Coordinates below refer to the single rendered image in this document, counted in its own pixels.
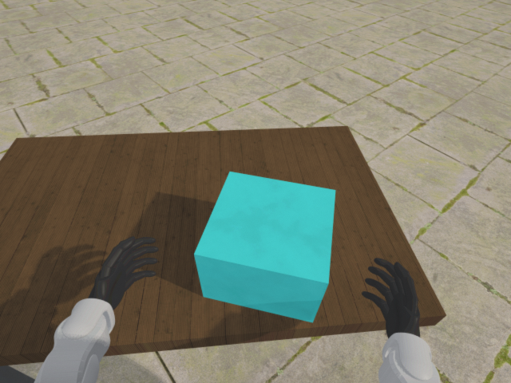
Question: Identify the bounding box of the robot right forearm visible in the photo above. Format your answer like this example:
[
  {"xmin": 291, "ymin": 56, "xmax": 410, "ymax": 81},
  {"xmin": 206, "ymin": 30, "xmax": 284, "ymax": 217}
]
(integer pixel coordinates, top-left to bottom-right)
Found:
[{"xmin": 378, "ymin": 333, "xmax": 441, "ymax": 383}]

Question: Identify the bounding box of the robot right hand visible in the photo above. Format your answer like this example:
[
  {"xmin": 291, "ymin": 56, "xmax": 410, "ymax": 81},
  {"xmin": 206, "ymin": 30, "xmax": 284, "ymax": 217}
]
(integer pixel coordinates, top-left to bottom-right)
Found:
[{"xmin": 362, "ymin": 258, "xmax": 420, "ymax": 339}]

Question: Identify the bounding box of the robot left forearm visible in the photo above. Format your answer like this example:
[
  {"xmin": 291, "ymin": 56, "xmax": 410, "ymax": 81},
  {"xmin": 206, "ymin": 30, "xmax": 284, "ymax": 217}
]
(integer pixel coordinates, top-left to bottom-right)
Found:
[{"xmin": 34, "ymin": 298, "xmax": 115, "ymax": 383}]

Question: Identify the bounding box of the carton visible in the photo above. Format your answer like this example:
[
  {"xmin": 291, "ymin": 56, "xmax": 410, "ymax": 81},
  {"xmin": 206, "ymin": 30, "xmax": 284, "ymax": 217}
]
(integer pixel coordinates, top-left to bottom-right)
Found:
[{"xmin": 194, "ymin": 172, "xmax": 335, "ymax": 323}]

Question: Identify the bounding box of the table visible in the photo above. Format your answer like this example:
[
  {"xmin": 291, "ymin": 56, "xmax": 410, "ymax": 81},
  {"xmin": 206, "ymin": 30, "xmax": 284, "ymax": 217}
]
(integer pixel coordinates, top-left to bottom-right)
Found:
[{"xmin": 0, "ymin": 126, "xmax": 446, "ymax": 383}]

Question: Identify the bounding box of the robot left hand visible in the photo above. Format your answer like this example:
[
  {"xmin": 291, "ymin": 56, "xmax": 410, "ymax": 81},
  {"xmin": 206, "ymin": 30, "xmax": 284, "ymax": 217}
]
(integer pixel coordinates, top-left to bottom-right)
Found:
[{"xmin": 88, "ymin": 236, "xmax": 159, "ymax": 310}]

